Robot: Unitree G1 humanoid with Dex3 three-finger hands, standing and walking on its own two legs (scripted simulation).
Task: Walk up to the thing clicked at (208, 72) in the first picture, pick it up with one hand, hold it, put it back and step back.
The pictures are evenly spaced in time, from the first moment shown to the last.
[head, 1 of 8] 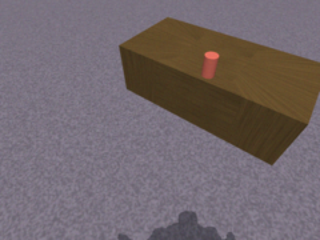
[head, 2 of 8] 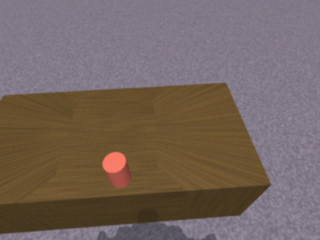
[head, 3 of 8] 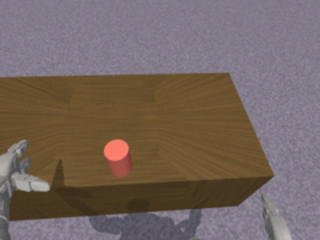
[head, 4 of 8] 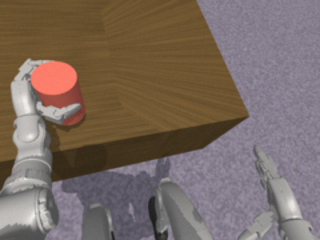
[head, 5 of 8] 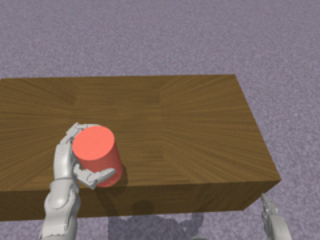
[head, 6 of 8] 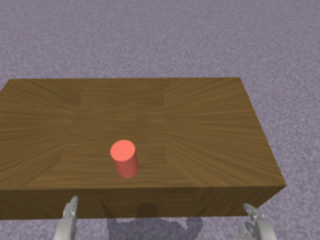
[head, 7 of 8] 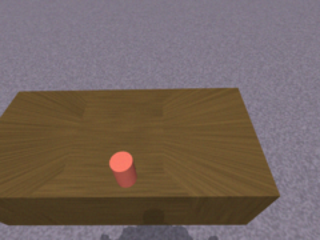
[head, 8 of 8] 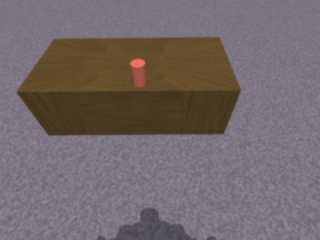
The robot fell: no
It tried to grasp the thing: yes
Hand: left
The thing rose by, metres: 0.27
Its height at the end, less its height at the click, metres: +0.00
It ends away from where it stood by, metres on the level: 0.01
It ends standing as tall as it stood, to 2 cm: yes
